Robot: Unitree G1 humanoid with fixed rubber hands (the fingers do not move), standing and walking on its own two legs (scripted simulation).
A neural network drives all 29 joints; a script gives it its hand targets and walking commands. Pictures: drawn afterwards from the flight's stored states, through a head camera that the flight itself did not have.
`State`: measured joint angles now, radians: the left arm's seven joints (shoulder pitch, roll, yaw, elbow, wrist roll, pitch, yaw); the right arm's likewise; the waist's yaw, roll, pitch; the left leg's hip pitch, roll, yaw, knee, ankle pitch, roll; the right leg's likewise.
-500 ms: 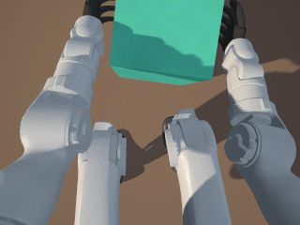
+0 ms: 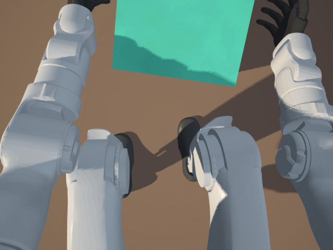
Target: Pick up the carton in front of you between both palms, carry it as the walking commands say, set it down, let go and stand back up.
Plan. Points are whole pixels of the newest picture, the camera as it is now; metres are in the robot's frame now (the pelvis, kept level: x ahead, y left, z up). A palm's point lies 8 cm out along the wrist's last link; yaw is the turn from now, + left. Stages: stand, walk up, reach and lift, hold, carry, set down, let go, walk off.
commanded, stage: set down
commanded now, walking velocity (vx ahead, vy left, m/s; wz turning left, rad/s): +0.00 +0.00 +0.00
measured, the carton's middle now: (175, 28) +0.50 -0.08 -0.25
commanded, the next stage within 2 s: let go in 1.00 s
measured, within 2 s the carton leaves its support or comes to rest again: neither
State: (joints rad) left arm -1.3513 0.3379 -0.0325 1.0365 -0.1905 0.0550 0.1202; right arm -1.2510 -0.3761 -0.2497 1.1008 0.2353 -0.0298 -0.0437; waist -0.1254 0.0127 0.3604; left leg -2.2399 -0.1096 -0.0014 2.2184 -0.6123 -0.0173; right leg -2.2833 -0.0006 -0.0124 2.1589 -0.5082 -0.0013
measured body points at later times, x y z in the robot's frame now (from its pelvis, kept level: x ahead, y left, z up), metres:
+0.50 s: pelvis +0.01 +0.00 +0.10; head +0.33 -0.03 +0.42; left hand +0.57 +0.09 -0.02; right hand +0.48 -0.29 -0.02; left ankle +0.10 +0.11 -0.33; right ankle +0.13 -0.12 -0.33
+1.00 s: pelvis +0.04 +0.00 +0.24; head +0.32 -0.03 +0.59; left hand +0.56 +0.10 +0.13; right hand +0.48 -0.29 +0.14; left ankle +0.10 +0.11 -0.33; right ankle +0.13 -0.12 -0.33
